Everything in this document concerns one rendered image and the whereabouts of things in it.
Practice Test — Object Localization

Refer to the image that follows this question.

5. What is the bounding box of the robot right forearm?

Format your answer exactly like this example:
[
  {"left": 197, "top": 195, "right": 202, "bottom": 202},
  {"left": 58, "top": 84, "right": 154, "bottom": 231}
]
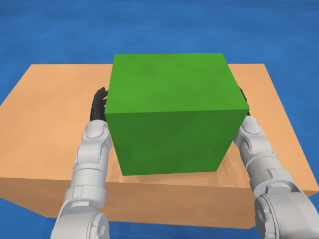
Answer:
[{"left": 233, "top": 116, "right": 319, "bottom": 220}]

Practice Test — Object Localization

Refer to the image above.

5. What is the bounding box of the robot left forearm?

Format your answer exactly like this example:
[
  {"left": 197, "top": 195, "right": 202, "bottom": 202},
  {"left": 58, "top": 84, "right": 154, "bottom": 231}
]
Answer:
[{"left": 50, "top": 120, "right": 112, "bottom": 239}]

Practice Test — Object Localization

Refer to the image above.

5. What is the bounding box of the robot left upper arm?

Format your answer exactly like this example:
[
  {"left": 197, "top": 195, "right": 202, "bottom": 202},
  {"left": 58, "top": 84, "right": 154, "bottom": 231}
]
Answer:
[{"left": 51, "top": 211, "right": 110, "bottom": 239}]

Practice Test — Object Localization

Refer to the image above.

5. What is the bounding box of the robot right upper arm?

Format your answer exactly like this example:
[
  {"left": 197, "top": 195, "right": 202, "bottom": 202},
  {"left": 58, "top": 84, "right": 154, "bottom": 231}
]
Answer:
[{"left": 254, "top": 192, "right": 319, "bottom": 239}]

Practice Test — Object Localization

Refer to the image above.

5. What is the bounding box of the pedestal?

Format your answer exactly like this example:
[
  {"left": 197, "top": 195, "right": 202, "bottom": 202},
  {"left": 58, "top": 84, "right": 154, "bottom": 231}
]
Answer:
[{"left": 0, "top": 64, "right": 319, "bottom": 229}]

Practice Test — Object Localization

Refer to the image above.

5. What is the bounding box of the carton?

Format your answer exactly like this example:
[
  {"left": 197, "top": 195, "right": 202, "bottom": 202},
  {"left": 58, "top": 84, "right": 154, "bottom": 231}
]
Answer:
[{"left": 104, "top": 53, "right": 249, "bottom": 176}]

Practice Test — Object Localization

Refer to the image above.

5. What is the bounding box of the left robot hand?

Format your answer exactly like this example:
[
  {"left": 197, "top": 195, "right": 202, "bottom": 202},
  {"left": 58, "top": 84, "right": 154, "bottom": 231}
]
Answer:
[{"left": 90, "top": 87, "right": 108, "bottom": 122}]

